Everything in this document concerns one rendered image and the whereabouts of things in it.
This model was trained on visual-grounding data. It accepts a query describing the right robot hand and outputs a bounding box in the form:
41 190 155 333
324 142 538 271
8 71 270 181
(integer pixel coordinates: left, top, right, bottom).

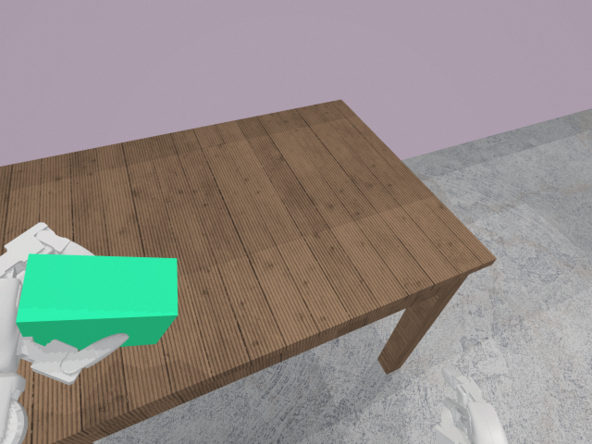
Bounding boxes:
435 366 508 444

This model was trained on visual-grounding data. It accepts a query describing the left robot hand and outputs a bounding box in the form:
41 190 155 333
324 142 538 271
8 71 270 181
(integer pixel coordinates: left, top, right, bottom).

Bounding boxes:
0 222 129 385

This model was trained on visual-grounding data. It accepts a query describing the sponge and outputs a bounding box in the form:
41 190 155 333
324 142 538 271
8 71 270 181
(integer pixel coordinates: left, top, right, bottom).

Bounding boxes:
16 253 178 351

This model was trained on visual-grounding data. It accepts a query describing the table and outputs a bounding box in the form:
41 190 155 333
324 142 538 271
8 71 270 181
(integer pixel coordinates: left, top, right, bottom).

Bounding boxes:
0 100 497 444

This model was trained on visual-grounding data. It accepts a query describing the left robot forearm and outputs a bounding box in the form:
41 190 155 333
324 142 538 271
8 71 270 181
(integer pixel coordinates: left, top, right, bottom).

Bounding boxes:
0 373 28 444

